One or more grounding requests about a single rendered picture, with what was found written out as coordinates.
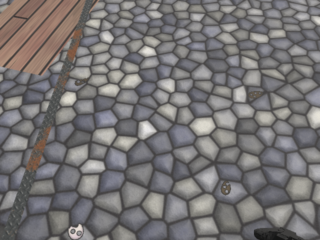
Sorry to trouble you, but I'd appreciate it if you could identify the right robot hand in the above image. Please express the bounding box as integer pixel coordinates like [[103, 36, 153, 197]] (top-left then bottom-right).
[[254, 227, 308, 240]]

